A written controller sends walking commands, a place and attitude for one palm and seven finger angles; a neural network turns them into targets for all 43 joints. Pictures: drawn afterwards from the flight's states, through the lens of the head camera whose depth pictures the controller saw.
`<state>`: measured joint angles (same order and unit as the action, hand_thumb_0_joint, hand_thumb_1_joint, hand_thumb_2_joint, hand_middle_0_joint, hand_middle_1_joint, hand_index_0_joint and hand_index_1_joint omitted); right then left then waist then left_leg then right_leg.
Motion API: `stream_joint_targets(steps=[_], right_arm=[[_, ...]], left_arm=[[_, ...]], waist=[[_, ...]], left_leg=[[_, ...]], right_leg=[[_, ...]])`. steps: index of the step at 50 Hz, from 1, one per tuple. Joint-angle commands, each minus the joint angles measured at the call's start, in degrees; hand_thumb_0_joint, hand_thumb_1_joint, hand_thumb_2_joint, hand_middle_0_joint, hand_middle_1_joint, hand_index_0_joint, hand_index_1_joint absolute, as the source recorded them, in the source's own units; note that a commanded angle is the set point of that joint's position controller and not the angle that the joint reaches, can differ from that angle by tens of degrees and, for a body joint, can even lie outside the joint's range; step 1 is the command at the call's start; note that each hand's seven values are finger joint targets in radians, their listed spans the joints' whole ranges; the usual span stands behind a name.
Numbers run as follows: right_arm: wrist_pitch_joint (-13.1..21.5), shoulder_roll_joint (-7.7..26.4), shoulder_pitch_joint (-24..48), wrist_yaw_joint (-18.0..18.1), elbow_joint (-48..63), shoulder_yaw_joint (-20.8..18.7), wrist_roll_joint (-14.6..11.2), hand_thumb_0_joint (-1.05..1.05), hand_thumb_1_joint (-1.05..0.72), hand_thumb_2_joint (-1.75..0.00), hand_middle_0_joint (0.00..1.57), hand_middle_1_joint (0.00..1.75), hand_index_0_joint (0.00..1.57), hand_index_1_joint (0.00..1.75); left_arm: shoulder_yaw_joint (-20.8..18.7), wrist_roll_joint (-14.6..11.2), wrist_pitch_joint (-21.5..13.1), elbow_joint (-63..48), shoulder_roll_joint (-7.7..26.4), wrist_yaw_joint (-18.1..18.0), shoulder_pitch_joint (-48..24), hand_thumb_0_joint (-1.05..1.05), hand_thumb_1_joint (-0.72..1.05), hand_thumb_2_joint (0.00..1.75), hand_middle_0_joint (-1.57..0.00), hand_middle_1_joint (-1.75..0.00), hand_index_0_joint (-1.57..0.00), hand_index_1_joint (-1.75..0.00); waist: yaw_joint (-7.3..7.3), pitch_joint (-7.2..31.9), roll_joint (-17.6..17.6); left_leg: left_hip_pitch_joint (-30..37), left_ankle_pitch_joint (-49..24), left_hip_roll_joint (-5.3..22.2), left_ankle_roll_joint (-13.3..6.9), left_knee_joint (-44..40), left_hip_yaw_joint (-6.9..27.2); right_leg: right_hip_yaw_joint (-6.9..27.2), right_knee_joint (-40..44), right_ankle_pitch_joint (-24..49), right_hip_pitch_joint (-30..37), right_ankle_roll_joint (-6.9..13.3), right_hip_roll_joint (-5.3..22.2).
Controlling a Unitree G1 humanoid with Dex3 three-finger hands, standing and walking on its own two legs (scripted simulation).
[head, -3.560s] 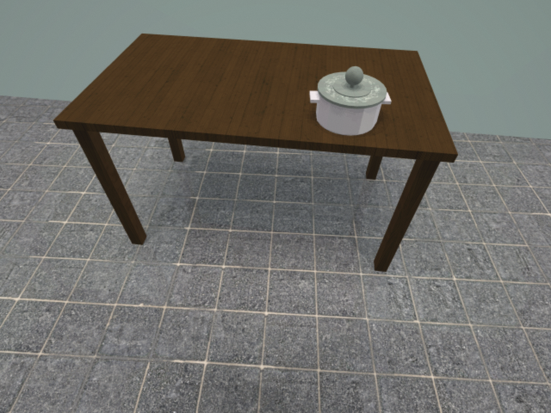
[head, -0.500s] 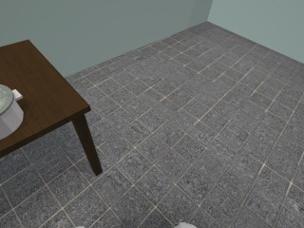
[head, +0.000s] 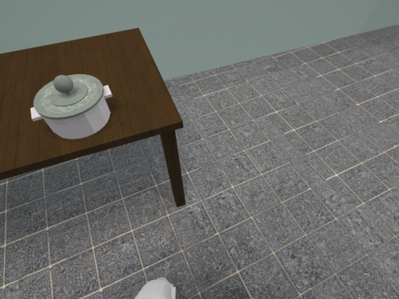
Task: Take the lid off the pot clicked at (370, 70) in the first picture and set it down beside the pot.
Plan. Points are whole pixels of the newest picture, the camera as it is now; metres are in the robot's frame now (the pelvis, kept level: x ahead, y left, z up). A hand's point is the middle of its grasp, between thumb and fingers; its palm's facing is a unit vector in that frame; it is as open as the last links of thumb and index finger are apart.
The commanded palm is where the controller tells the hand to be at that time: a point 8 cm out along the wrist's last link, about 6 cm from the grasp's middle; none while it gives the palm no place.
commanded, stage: turn to face it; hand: left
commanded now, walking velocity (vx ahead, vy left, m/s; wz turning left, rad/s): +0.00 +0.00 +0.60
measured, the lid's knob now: (63, 84) +0.64 +0.44 +0.04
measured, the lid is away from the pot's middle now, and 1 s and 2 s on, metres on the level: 0.00 0.00 0.00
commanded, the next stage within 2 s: take the last steps up to it in 0.72 s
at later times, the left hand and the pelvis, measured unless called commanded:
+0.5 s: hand out of the picture +0.05 +0.28 -0.16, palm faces +0.29 -0.92 -0.25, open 7.4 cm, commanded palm none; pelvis +0.02 +0.05 +0.00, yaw +15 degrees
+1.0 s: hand out of the picture +0.00 +0.19 -0.14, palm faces +0.47 -0.84 -0.26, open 7.3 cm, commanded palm none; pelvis +0.04 +0.00 +0.01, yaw +26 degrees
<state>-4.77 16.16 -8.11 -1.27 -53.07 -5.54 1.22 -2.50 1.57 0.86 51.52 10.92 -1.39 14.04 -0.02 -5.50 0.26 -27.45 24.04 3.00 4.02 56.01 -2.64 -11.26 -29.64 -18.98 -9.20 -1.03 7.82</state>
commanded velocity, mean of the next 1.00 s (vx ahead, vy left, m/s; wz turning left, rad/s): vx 0.06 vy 0.01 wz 0.32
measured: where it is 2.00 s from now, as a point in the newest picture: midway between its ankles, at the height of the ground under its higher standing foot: (165, 292)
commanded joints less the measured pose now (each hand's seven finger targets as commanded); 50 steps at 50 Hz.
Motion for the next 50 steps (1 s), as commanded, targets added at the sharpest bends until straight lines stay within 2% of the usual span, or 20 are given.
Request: stream_joint_targets(steps=[1,3,5,6,7,8,9,11,14,26,32,33,34,35,36,37,39,41,47,50], right_arm=[[2.29,0.89,4.91,-0.47,6.9,0.93,-0.5,0.0,-0.9,-0.9,0.2,0.3,0.2,0.3],[2.72,1.64,3.24,-0.37,7.29,0.78,-0.47,0.0,-0.9,-0.9,0.2,0.3,0.2,0.3],[3.59,5.84,-4.3,-0.14,5.7,-0.32,-0.1,0.0,-0.9,-0.9,0.2,0.3,0.2,0.3],[4.31,13.25,-9.02,0.3,5.04,-2.31,0.15,0.0,-0.9,-0.9,0.2,0.3,0.2,0.3],[4.13,17.5,-13.51,0.72,4.28,-2.86,-1.01,0.0,-0.9,-0.9,0.2,0.3,0.2,0.3],[3.72,16.19,-12.06,0.86,3.9,-2.33,-0.93,0.0,-0.9,-0.9,0.2,0.3,0.2,0.3],[4.12,13.35,-9.28,1.5,4.37,-1.86,-0.65,0.0,-0.9,-0.9,0.2,0.3,0.2,0.3],[4.17,9.73,-1.84,2.03,6.21,-0.41,-0.37,0.0,-0.9,-0.9,0.2,0.3,0.2,0.3],[4.68,8.24,0.18,1.79,6.73,0.23,-0.66,0.0,-0.9,-0.9,0.2,0.3,0.2,0.3],[4.01,6.57,-6.94,2.22,3.64,0.06,0.09,0.0,-0.9,-0.9,0.2,0.3,0.2,0.3],[3.83,5.48,-5.13,2.28,3.07,0.26,-0.23,0.0,-0.9,-0.9,0.2,0.3,0.2,0.3],[3.91,4.37,-5.19,2.13,2.84,0.46,-0.64,0.0,-0.9,-0.9,0.2,0.3,0.2,0.3],[4.09,1.38,-6.42,1.84,2.8,0.79,-1.27,0.0,-0.9,-0.9,0.2,0.3,0.2,0.3],[3.98,-0.73,-6.27,1.96,4.26,1.14,-1.2,0.0,-0.9,-0.9,0.2,0.3,0.2,0.3],[3.39,2.2,-5.88,2.12,3.81,0.15,-0.51,0.0,-0.9,-0.9,0.2,0.3,0.2,0.3],[2.48,1.86,-6.1,2.06,2.9,-0.02,-0.23,0.0,-0.9,-0.9,0.2,0.3,0.2,0.3],[1.92,1.42,-7.71,1.43,0.11,-0.06,-0.08,0.0,-0.9,-0.9,0.2,0.3,0.2,0.3],[2.01,0.54,-8.0,1.19,-0.64,0.3,-0.13,0.0,-0.9,-0.9,0.2,0.3,0.2,0.3],[2.74,0.73,-3.33,0.37,-0.4,0.45,0.53,0.0,-0.9,-0.9,0.2,0.3,0.2,0.3],[3.37,0.15,-0.63,0.01,0.01,0.83,0.58,0.0,-0.9,-0.9,0.2,0.3,0.2,0.3]], left_arm=[[-3.52,0.14,-0.64,-3.14,13.5,-0.44,3.0,0.0,0.9,0.9,-0.2,-0.3,-0.2,-0.3],[-3.98,0.19,-0.37,-3.31,14.15,-0.31,2.6,0.0,0.9,0.9,-0.2,-0.3,-0.2,-0.3],[-3.98,-0.6,-0.26,-3.49,13.96,0.08,2.35,0.0,0.9,0.9,-0.2,-0.3,-0.2,-0.3],[-3.39,-1.18,-0.27,-5.67,10.39,0.67,1.49,0.0,0.9,0.9,-0.2,-0.3,-0.2,-0.3],[-2.23,-0.88,0.31,-7.89,8.7,0.37,-1.35,0.0,0.9,0.9,-0.2,-0.3,-0.2,-0.3],[-2.5,-0.68,0.83,-7.85,10.03,0.04,-1.59,0.0,0.9,0.9,-0.2,-0.3,-0.2,-0.3],[-2.67,-0.47,1.12,-6.84,9.36,-0.18,-3.85,0.0,0.9,0.9,-0.2,-0.3,-0.2,-0.3],[-3.13,-0.48,1.15,-4.43,10.07,0.32,-2.11,0.0,0.9,0.9,-0.2,-0.3,-0.2,-0.3],[-3.18,-0.42,1.26,-2.57,9.86,0.93,1.8,0.0,0.9,0.9,-0.2,-0.3,-0.2,-0.3],[-2.01,-0.85,1.06,-5.02,7.52,-0.18,-5.8,0.0,0.9,0.9,-0.2,-0.3,-0.2,-0.3],[-1.63,-1.27,-0.16,-3.58,6.82,-0.63,-0.16,0.0,0.9,0.9,-0.2,-0.3,-0.2,-0.3],[-1.85,-1.3,-0.71,-3.05,7.38,-0.84,1.32,0.0,0.9,0.9,-0.2,-0.3,-0.2,-0.3],[-2.41,-0.71,-1.46,-2.75,10.6,-1.2,2.4,0.0,0.9,0.9,-0.2,-0.3,-0.2,-0.3],[-3.2,-0.24,-1.58,-3.21,14.81,-1.25,2.64,0.0,0.9,0.9,-0.2,-0.3,-0.2,-0.3],[-2.94,-0.54,-1.26,-3.53,14.33,-1.15,2.73,0.0,0.9,0.9,-0.2,-0.3,-0.2,-0.3],[-2.89,-0.78,-1.32,-3.81,11.75,-1.6,0.03,0.0,0.9,0.9,-0.2,-0.3,-0.2,-0.3],[-1.96,-1.02,-1.32,-4.4,9.01,-1.1,-3.82,0.0,0.9,0.9,-0.2,-0.3,-0.2,-0.3],[-1.66,-0.99,-1.85,-3.75,7.8,-0.81,-2.34,0.0,0.9,0.9,-0.2,-0.3,-0.2,-0.3],[-1.89,-0.56,-3.37,0.82,7.6,-0.23,7.73,0.0,0.9,0.9,-0.2,-0.3,-0.2,-0.3],[-1.89,-0.22,-4.02,2.44,7.14,0.04,9.7,0.0,0.9,0.9,-0.2,-0.3,-0.2,-0.3]], waist=[[-2.71,4.99,14.15],[-1.7,6.56,13.37],[2.6,12.0,6.06],[5.45,15.21,-12.96],[6.72,17.03,-17.15],[5.39,15.66,-10.73],[5.16,12.33,-11.14],[1.5,7.93,-10.5],[-0.66,9.08,-8.94],[2.32,6.91,-7.47],[-0.57,9.1,-6.63],[-1.51,10.16,-3.65],[-1.41,11.63,5.57],[-1.56,9.42,16.97],[-1.84,9.06,9.7],[-0.17,7.12,11.36],[1.85,3.44,6.7],[1.4,3.54,7.32],[-2.57,2.41,8.02],[-3.07,0.68,8.0]], left_leg=[[2.07,-0.72,-1.76,-0.91,-9.5,-4.4],[7.12,-2.73,-2.68,-1.82,-16.8,-5.44],[22.39,-16.2,-1.4,-3.46,-30.81,-2.83],[34.92,-37.3,14.2,-10.4,-32.97,18.13],[35.66,-56.74,22.05,-16.11,-32.79,27.4],[32.27,-52.11,22.82,-18.32,-32.23,23.27],[28.04,-47.25,18.42,-16.46,-34.01,22.39],[20.96,-39.27,11.73,-13.58,-35.0,16.27],[18.84,-32.09,7.68,-11.81,-37.03,12.76],[20.22,-27.58,9.41,-15.82,-37.42,23.56],[13.76,-33.7,6.34,-13.02,-31.07,22.5],[10.23,-29.11,4.46,-10.75,-28.37,21.27],[2.52,-16.08,-0.48,-6.7,-20.56,15.48],[-5.07,7.38,-7.94,-2.69,-8.79,6.01],[-2.38,10.3,-5.81,-2.93,1.31,8.07],[-3.16,8.48,-4.82,-3.06,6.33,9.45],[-3.45,0.76,-3.45,-2.22,12.51,7.43],[-3.74,-2.82,-3.09,-1.5,12.8,6.05],[-8.14,-6.59,-0.25,-1.22,7.58,4.65],[-8.88,-7.14,1.22,-1.53,2.3,3.59]], right_leg=[[5.36,4.74,35.89,4.48,6.86,12.4],[3.67,0.97,35.24,3.95,5.47,12.58],[0.25,-14.29,30.62,-1.63,1.27,11.11],[-0.58,-29.1,-3.71,-19.13,-3.56,2.49],[6.24,-37.94,-20.38,-26.18,-4.45,-0.97],[9.97,-40.27,-19.05,-26.67,-3.66,0.96],[10.67,-41.06,-14.57,-27.58,-3.9,0.91],[12.46,-41.48,-5.92,-25.07,-4.14,0.3],[11.75,-39.26,0.55,-22.03,-4.52,-0.95],[12.26,-21.66,-5.01,-19.61,-3.81,-4.3],[10.84,-1.44,3.46,-3.2,-2.06,-7.32],[12.03,6.78,9.34,3.27,-1.85,-5.82],[21.48,12.09,14.23,11.32,0.65,3.89],[33.7,13.09,24.14,10.65,7.6,17.18],[31.36,12.95,24.81,3.37,11.68,19.02],[28.61,13.83,23.85,0.39,11.58,16.04],[20.45,13.16,20.51,-1.8,9.16,9.51],[16.26,12.68,23.14,-0.29,8.3,7.21],[19.82,18.8,2.41,6.13,8.36,9.0],[20.51,20.93,-2.42,6.57,8.79,9.75]])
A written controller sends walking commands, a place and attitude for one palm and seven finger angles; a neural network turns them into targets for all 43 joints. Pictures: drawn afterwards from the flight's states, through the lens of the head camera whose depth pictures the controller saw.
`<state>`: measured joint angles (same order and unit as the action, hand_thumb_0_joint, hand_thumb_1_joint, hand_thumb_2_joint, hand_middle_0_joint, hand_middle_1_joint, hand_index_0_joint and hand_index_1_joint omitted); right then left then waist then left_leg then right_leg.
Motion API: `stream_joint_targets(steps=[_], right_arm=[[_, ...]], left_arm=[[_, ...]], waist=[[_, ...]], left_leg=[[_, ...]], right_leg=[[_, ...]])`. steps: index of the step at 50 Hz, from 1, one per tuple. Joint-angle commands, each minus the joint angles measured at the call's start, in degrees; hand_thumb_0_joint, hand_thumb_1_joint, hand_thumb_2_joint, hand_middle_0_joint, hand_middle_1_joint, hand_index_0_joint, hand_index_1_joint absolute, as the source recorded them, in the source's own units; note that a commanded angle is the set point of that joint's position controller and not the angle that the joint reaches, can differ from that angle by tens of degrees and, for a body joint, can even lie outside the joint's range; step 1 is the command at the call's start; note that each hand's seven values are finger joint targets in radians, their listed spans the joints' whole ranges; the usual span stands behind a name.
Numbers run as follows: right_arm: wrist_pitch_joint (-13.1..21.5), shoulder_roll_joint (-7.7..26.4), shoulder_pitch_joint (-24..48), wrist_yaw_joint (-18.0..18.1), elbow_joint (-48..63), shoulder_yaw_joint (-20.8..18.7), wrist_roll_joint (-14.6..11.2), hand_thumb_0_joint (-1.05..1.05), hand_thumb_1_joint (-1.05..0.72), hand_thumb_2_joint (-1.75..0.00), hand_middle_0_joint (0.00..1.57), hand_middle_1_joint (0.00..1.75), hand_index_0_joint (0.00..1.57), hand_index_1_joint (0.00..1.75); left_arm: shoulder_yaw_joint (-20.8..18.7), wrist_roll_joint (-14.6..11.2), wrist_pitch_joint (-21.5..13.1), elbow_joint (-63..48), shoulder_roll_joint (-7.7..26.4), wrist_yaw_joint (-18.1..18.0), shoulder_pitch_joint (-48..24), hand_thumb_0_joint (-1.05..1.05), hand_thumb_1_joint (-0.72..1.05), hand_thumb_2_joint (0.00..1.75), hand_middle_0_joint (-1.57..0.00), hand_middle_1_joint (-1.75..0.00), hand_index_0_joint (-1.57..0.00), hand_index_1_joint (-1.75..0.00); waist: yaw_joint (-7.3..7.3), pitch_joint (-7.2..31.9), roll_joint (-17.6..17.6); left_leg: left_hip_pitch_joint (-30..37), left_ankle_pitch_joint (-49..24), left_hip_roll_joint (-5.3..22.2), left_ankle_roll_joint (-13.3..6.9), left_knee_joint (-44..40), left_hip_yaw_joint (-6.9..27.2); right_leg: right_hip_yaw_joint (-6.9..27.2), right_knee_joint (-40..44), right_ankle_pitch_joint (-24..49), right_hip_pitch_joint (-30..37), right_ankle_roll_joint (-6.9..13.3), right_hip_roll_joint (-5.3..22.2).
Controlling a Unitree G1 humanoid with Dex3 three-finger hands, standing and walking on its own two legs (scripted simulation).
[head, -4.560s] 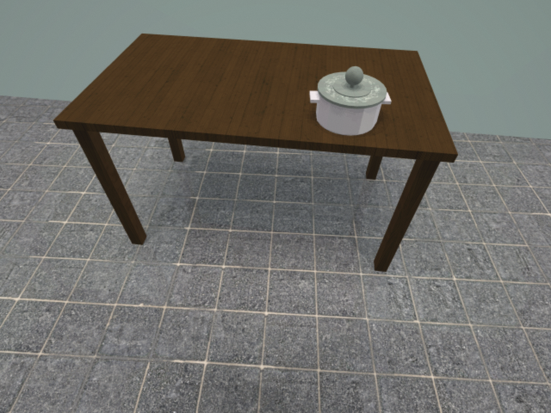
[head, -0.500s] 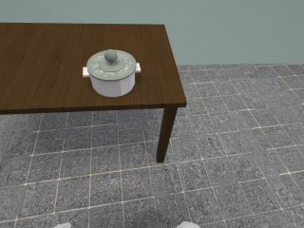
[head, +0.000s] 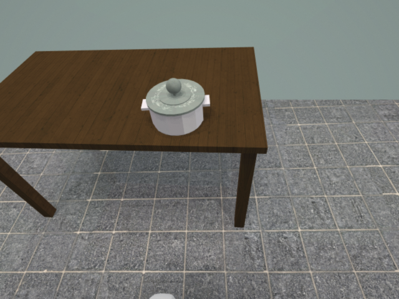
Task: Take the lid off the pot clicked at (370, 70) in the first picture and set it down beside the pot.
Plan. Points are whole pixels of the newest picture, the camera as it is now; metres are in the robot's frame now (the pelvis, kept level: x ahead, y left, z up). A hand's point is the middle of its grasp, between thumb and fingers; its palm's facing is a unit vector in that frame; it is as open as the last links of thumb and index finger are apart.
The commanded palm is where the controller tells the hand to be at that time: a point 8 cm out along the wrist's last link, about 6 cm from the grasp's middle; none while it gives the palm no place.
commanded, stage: take the last steps up to it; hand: left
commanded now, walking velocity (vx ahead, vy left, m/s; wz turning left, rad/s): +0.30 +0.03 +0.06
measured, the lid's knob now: (173, 86) +0.73 +0.13 +0.03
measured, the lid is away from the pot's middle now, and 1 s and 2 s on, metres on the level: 0.00 0.00 0.00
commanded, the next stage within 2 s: come to a stop and stand still in 0.60 s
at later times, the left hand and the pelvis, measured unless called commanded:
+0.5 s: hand out of the picture +0.10 +0.27 -0.19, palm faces +0.09 -0.98 -0.15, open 7.4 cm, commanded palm none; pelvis +0.11 +0.09 +0.00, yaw +0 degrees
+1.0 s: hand (129, 230) +0.33 +0.24 -0.18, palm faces +0.00 -0.98 -0.22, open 7.2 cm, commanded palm none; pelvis +0.22 +0.07 -0.01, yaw -1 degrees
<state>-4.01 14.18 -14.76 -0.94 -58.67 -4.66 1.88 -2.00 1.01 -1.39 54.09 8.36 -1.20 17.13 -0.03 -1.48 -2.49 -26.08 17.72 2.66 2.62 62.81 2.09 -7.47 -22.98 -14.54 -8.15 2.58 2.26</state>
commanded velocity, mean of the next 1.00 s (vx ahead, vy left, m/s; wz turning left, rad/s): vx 0.06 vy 0.01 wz -0.03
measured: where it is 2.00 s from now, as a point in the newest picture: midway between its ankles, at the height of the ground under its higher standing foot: outside the picture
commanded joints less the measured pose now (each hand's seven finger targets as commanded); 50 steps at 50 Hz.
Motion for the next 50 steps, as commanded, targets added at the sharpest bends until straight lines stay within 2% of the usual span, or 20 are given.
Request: stream_joint_targets(steps=[1,7,11,12,13,14,15,18,20,25,32,35,36,37,38,39,40,41,43,50], right_arm=[[2.83,1.86,6.34,-0.42,5.63,0.05,-0.17,0.0,-0.9,-0.9,0.2,0.3,0.2,0.3],[4.43,-0.37,9.03,-0.85,6.16,1.2,-0.7,0.0,-0.9,-0.9,0.2,0.3,0.2,0.3],[6.2,-0.25,1.48,-0.03,3.31,1.75,-0.87,0.0,-0.9,-0.9,0.2,0.3,0.2,0.3],[6.68,2.56,-4.07,0.55,1.48,0.94,-0.97,0.0,-0.9,-0.9,0.2,0.3,0.2,0.3],[6.95,8.28,-9.67,1.18,0.45,-0.38,-0.32,0.0,-0.9,-0.9,0.2,0.3,0.2,0.3],[6.53,10.9,-14.41,1.64,-0.03,-0.84,-0.43,0.0,-0.9,-0.9,0.2,0.3,0.2,0.3],[6.05,10.42,-12.81,1.94,0.26,-0.53,-0.4,0.0,-0.9,-0.9,0.2,0.3,0.2,0.3],[7.53,2.52,-4.54,2.36,1.58,2.13,-0.87,0.0,-0.9,-0.9,0.2,0.3,0.2,0.3],[8.48,0.95,-5.45,2.65,0.82,2.61,-1.25,0.0,-0.9,-0.9,0.2,0.3,0.2,0.3],[9.17,0.94,-7.69,3.12,0.02,2.38,-1.21,0.0,-0.9,-0.9,0.2,0.3,0.2,0.3],[8.21,1.6,-12.0,3.48,-2.26,2.4,-0.09,0.0,-0.9,-0.9,0.2,0.3,0.2,0.3],[7.54,2.97,-11.24,3.54,-2.77,2.15,-0.47,0.0,-0.9,-0.9,0.2,0.3,0.2,0.3],[7.42,2.83,-10.02,3.54,-2.73,2.3,-1.03,0.0,-0.9,-0.9,0.2,0.3,0.2,0.3],[7.44,0.47,-10.73,3.23,-2.1,2.4,-1.77,0.0,-0.9,-0.9,0.2,0.3,0.2,0.3],[7.14,-1.33,-12.7,3.49,-1.58,2.44,-2.57,0.0,-0.9,-0.9,0.2,0.3,0.2,0.3],[6.33,-0.97,-12.17,4.27,-1.93,2.4,-2.68,0.0,-0.9,-0.9,0.2,0.3,0.2,0.3],[5.57,-2.76,-9.54,4.24,-1.85,2.49,-2.63,0.0,-0.9,-0.9,0.2,0.3,0.2,0.3],[4.38,-3.51,-9.89,3.98,-2.09,2.41,-2.49,0.0,-0.9,-0.9,0.2,0.3,0.2,0.3],[2.61,-3.58,-10.02,3.9,-2.8,2.09,-2.19,0.0,-0.9,-0.9,0.2,0.3,0.2,0.3],[1.22,-3.57,-6.03,2.53,0.37,0.91,-1.39,0.0,-0.9,-0.9,0.2,0.3,0.2,0.3]], left_arm=[[-2.35,0.41,-1.94,0.45,9.84,-0.04,7.39,0.0,0.9,0.9,-0.2,-0.3,-0.2,-0.3],[-2.25,0.92,-1.97,3.85,10.95,0.38,9.52,0.0,0.9,0.9,-0.2,-0.3,-0.2,-0.3],[-2.24,0.21,-1.4,5.66,9.99,0.63,7.7,0.0,0.9,0.9,-0.2,-0.3,-0.2,-0.3],[-1.8,0.31,-1.24,5.6,8.19,0.84,7.81,0.0,0.9,0.9,-0.2,-0.3,-0.2,-0.3],[-1.16,-0.18,-1.12,4.64,5.18,1.19,8.04,0.0,0.9,0.9,-0.2,-0.3,-0.2,-0.3],[-0.83,0.19,-1.4,2.81,5.09,1.09,4.91,0.0,0.9,0.9,-0.2,-0.3,-0.2,-0.3],[-1.2,0.43,-1.37,2.15,5.64,0.97,2.87,0.0,0.9,0.9,-0.2,-0.3,-0.2,-0.3],[-1.46,0.68,-0.61,5.08,5.16,1.59,4.09,0.0,0.9,0.9,-0.2,-0.3,-0.2,-0.3],[-1.47,0.41,-0.22,5.99,4.02,1.65,6.01,0.0,0.9,0.9,-0.2,-0.3,-0.2,-0.3],[-1.78,0.49,0.79,3.87,3.45,1.57,2.25,0.0,0.9,0.9,-0.2,-0.3,-0.2,-0.3],[-1.02,0.1,0.37,-1.15,3.64,1.8,-10.05,0.0,0.9,0.9,-0.2,-0.3,-0.2,-0.3],[-1.23,0.17,-0.47,1.11,4.17,1.53,-2.52,0.0,0.9,0.9,-0.2,-0.3,-0.2,-0.3],[-1.63,0.3,-1.05,2.92,5.57,1.21,3.39,0.0,0.9,0.9,-0.2,-0.3,-0.2,-0.3],[-2.36,0.46,-1.8,4.43,9.74,0.46,8.34,0.0,0.9,0.9,-0.2,-0.3,-0.2,-0.3],[-2.82,0.0,-2.13,5.35,12.39,-0.12,11.13,0.0,0.9,0.9,-0.2,-0.3,-0.2,-0.3],[-1.78,-0.68,-1.73,5.01,12.29,-0.52,8.84,0.0,0.9,0.9,-0.2,-0.3,-0.2,-0.3],[-1.35,-0.38,-1.24,3.8,10.95,-1.11,3.69,0.0,0.9,0.9,-0.2,-0.3,-0.2,-0.3],[-1.32,-0.06,-0.92,2.34,10.4,-1.37,-0.41,0.0,0.9,0.9,-0.2,-0.3,-0.2,-0.3],[-1.27,0.08,0.26,0.37,8.53,-2.1,-6.24,0.0,0.9,0.9,-0.2,-0.3,-0.2,-0.3],[-2.81,0.71,1.74,-1.75,10.24,-1.89,-6.29,0.0,0.9,0.9,-0.2,-0.3,-0.2,-0.3]], waist=[[-3.1,-2.93,10.51],[-3.75,-3.14,12.78],[0.18,-1.74,9.65],[2.63,0.45,3.12],[5.0,2.9,-11.93],[6.39,1.93,-13.72],[5.63,-1.42,-6.99],[0.88,-5.63,-3.61],[-0.45,-4.11,-4.61],[-0.85,-3.37,-4.15],[2.44,-5.1,-3.34],[-1.01,0.27,-2.32],[-3.98,3.16,-1.48],[-5.44,8.24,6.87],[-4.61,13.66,12.61],[-3.14,13.43,7.67],[-1.89,6.04,5.24],[-0.53,5.33,9.54],[1.45,2.59,9.03],[0.15,4.87,9.28]], left_leg=[[-9.71,-0.78,1.64,-0.3,-6.63,-1.63],[-0.17,2.65,0.27,-2.3,-22.08,-5.37],[19.19,-3.81,-2.72,-3.08,-38.04,-9.27],[28.94,-1.67,0.34,-3.5,-40.2,-5.39],[36.18,5.45,13.24,-7.62,-45.26,12.96],[35.45,4.53,20.41,-12.47,-51.35,23.2],[31.23,2.58,21.64,-14.47,-51.76,21.77],[20.1,-12.25,14.26,-11.78,-52.38,8.15],[20.97,-28.73,11.39,-10.68,-50.96,2.1],[23.91,-39.07,11.08,-12.3,-49.67,-1.44],[27.07,-45.74,12.36,-11.78,-44.39,-1.89],[26.15,-52.48,10.43,-9.57,-34.3,-3.68],[22.61,-48.74,8.19,-7.45,-26.65,-4.72],[10.6,-33.66,4.19,-4.56,-15.41,-5.12],[3.54,12.47,-3.58,-1.75,-1.04,-6.88],[6.43,19.71,-2.14,-2.26,2.53,-0.44],[5.49,18.27,-1.41,-2.26,2.01,0.01],[6.54,16.72,-0.49,-2.0,2.33,0.34],[7.76,15.38,0.46,-1.63,-0.91,0.63],[4.61,9.17,-1.83,-0.18,-5.15,-2.4]], right_leg=[[16.45,14.53,-7.23,6.05,5.34,15.31],[13.82,14.42,-5.89,2.27,6.51,15.62],[7.62,5.99,-5.59,-7.13,3.38,10.83],[5.12,-2.68,-6.99,-13.48,1.61,8.46],[0.25,-18.19,-12.35,-24.02,-1.13,2.51],[0.87,-30.9,-18.74,-30.48,-1.88,0.08],[4.42,-37.49,-17.17,-32.23,-1.05,2.38],[7.07,-42.81,-5.11,-28.21,-1.83,5.02],[6.23,-43.1,-1.41,-26.72,-2.87,3.72],[5.81,-39.85,2.08,-29.83,-3.28,2.99],[2.82,-19.12,0.43,-24.64,-0.83,1.53],[-0.29,-10.94,4.17,-9.56,0.56,-3.07],[0.55,-5.69,12.79,0.16,0.53,-2.59],[10.57,-7.26,36.72,14.03,3.8,5.62],[26.31,-6.25,68.17,20.68,12.3,21.05],[23.97,-3.41,70.41,13.92,16.04,23.19],[20.75,-1.29,63.61,5.42,15.23,20.97],[20.44,-0.46,56.97,-0.51,14.13,19.35],[15.49,1.4,46.64,-7.68,12.62,17.12],[14.49,3.16,29.02,-7.52,10.18,14.78]])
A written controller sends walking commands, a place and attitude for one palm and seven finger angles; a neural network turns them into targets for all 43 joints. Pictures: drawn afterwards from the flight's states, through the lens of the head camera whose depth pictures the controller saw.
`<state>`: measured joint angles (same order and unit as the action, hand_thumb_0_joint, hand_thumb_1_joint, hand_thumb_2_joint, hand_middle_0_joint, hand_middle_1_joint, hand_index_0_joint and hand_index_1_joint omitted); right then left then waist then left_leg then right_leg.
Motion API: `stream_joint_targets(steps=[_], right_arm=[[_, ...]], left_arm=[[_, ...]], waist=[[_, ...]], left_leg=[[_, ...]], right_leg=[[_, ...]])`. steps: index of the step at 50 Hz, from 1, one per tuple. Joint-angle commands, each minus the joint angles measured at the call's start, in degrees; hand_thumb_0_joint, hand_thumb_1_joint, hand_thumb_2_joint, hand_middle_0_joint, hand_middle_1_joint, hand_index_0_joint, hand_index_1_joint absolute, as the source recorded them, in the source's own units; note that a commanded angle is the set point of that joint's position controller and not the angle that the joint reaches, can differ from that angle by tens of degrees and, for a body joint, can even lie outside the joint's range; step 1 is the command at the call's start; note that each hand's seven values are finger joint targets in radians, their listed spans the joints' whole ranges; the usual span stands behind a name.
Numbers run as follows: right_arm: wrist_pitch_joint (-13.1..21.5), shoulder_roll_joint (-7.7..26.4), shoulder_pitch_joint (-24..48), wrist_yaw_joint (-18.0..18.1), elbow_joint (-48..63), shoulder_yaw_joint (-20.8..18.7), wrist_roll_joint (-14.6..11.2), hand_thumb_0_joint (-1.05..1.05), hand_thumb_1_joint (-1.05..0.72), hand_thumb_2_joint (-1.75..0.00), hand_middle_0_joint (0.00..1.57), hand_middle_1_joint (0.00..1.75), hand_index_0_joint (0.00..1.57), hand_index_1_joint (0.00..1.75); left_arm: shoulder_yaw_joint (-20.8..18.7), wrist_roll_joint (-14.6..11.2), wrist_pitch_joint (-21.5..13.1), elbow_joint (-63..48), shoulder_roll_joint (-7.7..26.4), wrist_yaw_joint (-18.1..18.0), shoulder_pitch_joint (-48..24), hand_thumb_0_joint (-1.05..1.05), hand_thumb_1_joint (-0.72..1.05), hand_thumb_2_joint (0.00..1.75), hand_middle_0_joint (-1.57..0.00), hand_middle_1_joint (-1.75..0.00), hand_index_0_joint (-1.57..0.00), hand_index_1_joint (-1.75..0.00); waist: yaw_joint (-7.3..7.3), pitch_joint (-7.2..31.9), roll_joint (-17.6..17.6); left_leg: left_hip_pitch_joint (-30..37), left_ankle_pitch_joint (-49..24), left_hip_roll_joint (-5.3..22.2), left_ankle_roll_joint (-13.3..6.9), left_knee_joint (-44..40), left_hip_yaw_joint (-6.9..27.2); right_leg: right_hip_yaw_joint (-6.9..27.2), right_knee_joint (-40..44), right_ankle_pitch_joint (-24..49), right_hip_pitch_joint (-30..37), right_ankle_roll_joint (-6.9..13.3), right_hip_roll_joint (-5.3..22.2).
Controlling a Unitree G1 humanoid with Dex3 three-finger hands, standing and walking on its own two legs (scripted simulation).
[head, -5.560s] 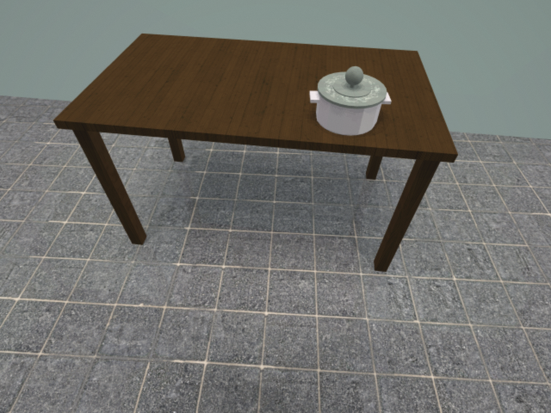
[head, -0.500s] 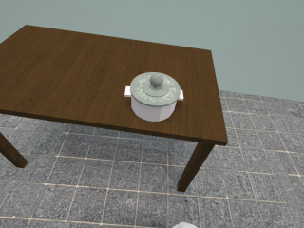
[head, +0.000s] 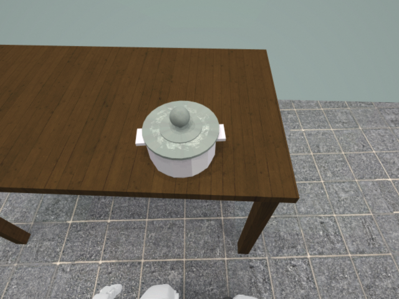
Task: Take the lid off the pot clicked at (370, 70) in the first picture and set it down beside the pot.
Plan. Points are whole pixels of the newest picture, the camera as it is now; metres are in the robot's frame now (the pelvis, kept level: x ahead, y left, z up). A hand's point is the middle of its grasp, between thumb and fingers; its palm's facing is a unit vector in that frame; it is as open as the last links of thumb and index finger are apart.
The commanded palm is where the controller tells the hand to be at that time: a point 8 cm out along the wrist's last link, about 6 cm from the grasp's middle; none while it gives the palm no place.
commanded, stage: come to a stop and stand still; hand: left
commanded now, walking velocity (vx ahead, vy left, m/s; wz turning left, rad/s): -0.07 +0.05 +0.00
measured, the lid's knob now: (179, 116) +0.51 +0.07 +0.04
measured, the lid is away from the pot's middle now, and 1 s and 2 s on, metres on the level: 0.00 0.00 0.00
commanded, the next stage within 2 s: look again from close up in 0.78 s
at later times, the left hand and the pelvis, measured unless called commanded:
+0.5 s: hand out of the picture -0.07 +0.26 -0.17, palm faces +0.04 -0.97 -0.23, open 7.4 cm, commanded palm none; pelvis -0.04 +0.07 +0.01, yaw -2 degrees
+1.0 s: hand out of the picture -0.06 +0.20 -0.17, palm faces -0.02 -0.99 -0.16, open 7.3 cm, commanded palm none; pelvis -0.06 +0.05 +0.00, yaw -1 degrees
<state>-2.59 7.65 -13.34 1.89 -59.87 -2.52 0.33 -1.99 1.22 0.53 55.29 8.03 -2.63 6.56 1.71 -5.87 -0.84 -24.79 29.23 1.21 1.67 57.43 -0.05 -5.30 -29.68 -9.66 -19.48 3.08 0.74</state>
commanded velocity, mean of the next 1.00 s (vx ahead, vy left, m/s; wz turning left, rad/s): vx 0.00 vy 0.00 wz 0.00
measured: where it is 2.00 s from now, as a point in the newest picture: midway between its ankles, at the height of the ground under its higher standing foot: outside the picture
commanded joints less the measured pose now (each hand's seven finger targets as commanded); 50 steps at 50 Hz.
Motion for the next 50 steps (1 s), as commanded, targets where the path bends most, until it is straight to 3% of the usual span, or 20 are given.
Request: stream_joint_targets(steps=[1,4,7,8,9,10,14,17,22,25,27,29,32,36,43,44,45,46,48,50], right_arm=[[-0.02,3.05,-6.89,-0.36,2.14,-1.27,0.17,0.0,-0.9,-0.9,0.2,0.3,0.2,0.3],[0.85,3.3,-5.81,-0.56,2.98,-1.25,0.05,0.0,-0.9,-0.9,0.2,0.3,0.2,0.3],[1.82,3.71,-8.98,-0.76,1.93,-1.01,0.04,0.0,-0.9,-0.9,0.2,0.3,0.2,0.3],[2.16,6.52,-8.78,-0.69,2.57,-1.32,0.2,0.0,-0.9,-0.9,0.2,0.3,0.2,0.3],[2.42,10.31,-6.03,-0.61,4.45,-1.77,0.95,0.0,-0.9,-0.9,0.2,0.3,0.2,0.3],[2.12,11.53,-1.67,-0.4,6.19,-1.35,1.28,0.0,-0.9,-0.9,0.2,0.3,0.2,0.3],[2.37,9.35,4.56,0.46,6.58,0.01,0.95,0.0,-0.9,-0.9,0.2,0.3,0.2,0.3],[2.42,8.93,2.29,0.4,5.79,0.15,0.38,0.0,-0.9,-0.9,0.2,0.3,0.2,0.3],[2.5,9.05,-3.39,0.38,2.61,-0.01,0.5,0.0,-0.9,-0.9,0.2,0.3,0.2,0.3],[2.63,8.39,-3.32,0.18,1.06,0.25,-0.25,0.0,-0.9,-0.9,0.2,0.3,0.2,0.3],[2.7,5.61,-2.91,-0.08,0.78,0.76,-0.83,0.0,-0.9,-0.9,0.2,0.3,0.2,0.3],[3.06,5.53,-2.68,-0.45,-0.1,1.02,-0.42,0.0,-0.9,-0.9,0.2,0.3,0.2,0.3],[3.0,6.5,-3.18,-0.24,-1.57,0.9,-0.48,0.0,-0.9,-0.9,0.2,0.3,0.2,0.3],[2.61,6.26,-3.72,-0.23,-3.64,1.34,-0.28,0.0,-0.9,-0.9,0.2,0.3,0.2,0.3],[2.09,4.89,-6.18,-0.03,-4.91,1.48,-0.01,0.0,-0.9,-0.9,0.2,0.3,0.2,0.3],[4.18,6.41,-1.45,-1.0,0.14,2.47,0.42,0.0,-0.9,-0.9,0.2,0.3,0.2,0.3],[3.93,3.81,-6.08,-1.35,1.09,2.16,0.35,0.0,-0.9,-0.9,0.2,0.3,0.2,0.3],[3.66,4.16,-6.66,-1.36,-0.08,2.07,0.59,0.0,-0.9,-0.9,0.2,0.3,0.2,0.3],[3.79,4.83,-8.77,-1.14,1.23,1.73,0.69,0.0,-0.9,-0.9,0.2,0.3,0.2,0.3],[3.9,5.21,-8.66,-0.96,1.35,1.62,0.77,0.0,-0.9,-0.9,0.2,0.3,0.2,0.3]], left_arm=[[-3.01,0.7,-0.06,-3.22,10.93,-0.45,4.28,0.0,0.9,0.9,-0.2,-0.3,-0.2,-0.3],[-3.13,0.92,0.26,-3.34,11.35,-0.27,4.66,0.0,0.9,0.9,-0.2,-0.3,-0.2,-0.3],[-2.86,0.19,0.75,-2.49,11.02,0.04,4.69,0.0,0.9,0.9,-0.2,-0.3,-0.2,-0.3],[-2.45,-0.17,1.16,-3.11,8.9,0.16,5.37,0.0,0.9,0.9,-0.2,-0.3,-0.2,-0.3],[-1.84,-0.56,1.64,-3.53,5.99,0.42,6.09,0.0,0.9,0.9,-0.2,-0.3,-0.2,-0.3],[-1.76,-0.29,1.86,-3.21,6.4,0.21,5.04,0.0,0.9,0.9,-0.2,-0.3,-0.2,-0.3],[-2.31,0.36,2.42,1.2,7.54,0.69,10.35,0.0,0.9,0.9,-0.2,-0.3,-0.2,-0.3],[-1.7,0.16,1.69,2.61,7.29,0.83,12.19,0.0,0.9,0.9,-0.2,-0.3,-0.2,-0.3],[-0.14,-0.16,0.96,3.62,5.58,0.69,11.89,0.0,0.9,0.9,-0.2,-0.3,-0.2,-0.3],[0.53,-0.29,-0.13,7.15,5.28,0.18,18.08,0.0,0.9,0.9,-0.2,-0.3,-0.2,-0.3],[0.64,-0.41,-0.82,7.6,7.53,-0.03,16.57,0.0,0.9,0.9,-0.2,-0.3,-0.2,-0.3],[0.96,-0.39,-1.24,8.33,7.38,0.16,16.34,0.0,0.9,0.9,-0.2,-0.3,-0.2,-0.3],[1.46,-0.56,-1.81,8.68,6.26,-0.06,15.54,0.0,0.9,0.9,-0.2,-0.3,-0.2,-0.3],[1.6,-0.63,-1.33,9.49,5.39,-0.18,16.0,0.0,0.9,0.9,-0.2,-0.3,-0.2,-0.3],[1.36,-0.55,-0.99,10.01,4.66,-0.06,16.74,0.0,0.9,0.9,-0.2,-0.3,-0.2,-0.3],[2.36,1.19,-3.86,8.75,5.26,-1.68,18.84,0.0,0.9,0.9,-0.2,-0.3,-0.2,-0.3],[1.78,0.37,-4.15,6.13,6.88,-1.48,16.21,0.0,0.9,0.9,-0.2,-0.3,-0.2,-0.3],[1.89,-0.04,-4.05,5.21,6.35,-0.99,13.84,0.0,0.9,0.9,-0.2,-0.3,-0.2,-0.3],[1.44,-0.36,-3.81,4.02,5.72,-0.77,14.99,0.0,0.9,0.9,-0.2,-0.3,-0.2,-0.3],[1.47,-0.43,-3.2,3.68,5.21,-0.64,14.56,0.0,0.9,0.9,-0.2,-0.3,-0.2,-0.3]], waist=[[-1.79,9.96,8.96],[-1.95,10.91,10.5],[-0.39,11.49,9.5],[-0.44,9.32,0.57],[-1.18,5.27,-13.78],[-1.65,1.56,-14.34],[-4.69,1.05,-8.6],[-3.49,3.06,-4.66],[-0.71,5.38,-5.75],[-2.55,8.54,-1.32],[-1.29,4.76,3.18],[-0.83,6.09,2.08],[-0.83,4.89,9.4],[-1.1,-0.08,2.35],[-1.46,-3.44,1.03],[-3.22,-7.26,4.41],[0.7,-1.98,5.21],[0.53,-2.04,1.05],[0.21,6.62,1.91],[0.18,5.07,-1.0]], left_leg=[[3.22,-2.13,-0.19,0.83,-2.33,-0.2],[6.56,-4.67,-0.58,0.63,-12.33,-0.91],[18.09,-16.97,-1.22,0.13,-30.59,-2.15],[19.31,-15.32,3.46,-1.24,-36.29,3.92],[11.88,-14.13,14.45,-5.29,-44.59,18.14],[1.32,-13.3,17.8,-9.05,-48.52,21.18],[1.9,-11.2,11.2,-8.83,-46.97,11.38],[10.0,-13.83,9.88,-9.47,-46.05,9.4],[18.01,-21.79,12.01,-11.5,-44.18,12.69],[16.17,-21.29,7.94,-7.3,-39.37,9.35],[13.35,-19.75,3.55,-3.63,-36.96,5.36],[18.73,-24.16,2.76,-2.94,-36.77,4.39],[19.3,-26.31,4.07,-3.46,-36.75,4.05],[17.5,-19.74,3.53,-3.18,-39.38,4.57],[14.32,-13.85,2.75,-2.9,-40.18,4.65],[6.7,-25.28,3.08,-1.96,-26.05,2.83],[9.62,-15.79,2.9,-2.67,-27.47,2.59],[9.32,-15.01,2.2,-2.83,-28.57,2.74],[11.05,-19.03,2.51,-3.07,-26.78,2.71],[9.9,-17.52,2.87,-3.51,-27.83,3.58]], right_leg=[[12.61,9.48,22.62,5.01,9.62,16.42],[13.39,8.67,15.91,5.34,8.51,15.29],[11.02,4.91,1.11,0.28,3.16,11.65],[9.16,0.09,-8.05,-4.84,0.59,8.04],[3.55,-7.86,-16.52,-7.88,-3.31,1.21],[5.03,-15.29,-19.29,-3.72,-3.64,-0.4],[8.61,-27.22,-12.92,-2.86,-3.51,-0.2],[6.71,-25.27,-13.08,-4.9,-4.29,0.14],[5.05,-6.3,-17.38,0.11,-4.03,1.5],[5.99,11.74,-2.55,11.41,-3.29,2.33],[12.48,13.63,0.87,10.06,-0.52,7.5],[11.9,11.8,3.73,6.35,0.06,7.66],[10.1,12.08,6.07,7.1,-1.14,6.48],[10.25,13.46,-4.6,4.4,-1.11,5.74],[10.1,14.42,-10.95,2.63,-0.81,5.15],[12.24,12.79,14.64,2.06,-1.68,6.75],[12.18,12.58,4.67,2.41,0.08,8.78],[12.29,12.28,-4.09,2.29,1.1,7.68],[11.31,9.71,-4.51,6.24,2.26,6.69],[10.48,7.78,-8.7,4.28,2.29,5.23]])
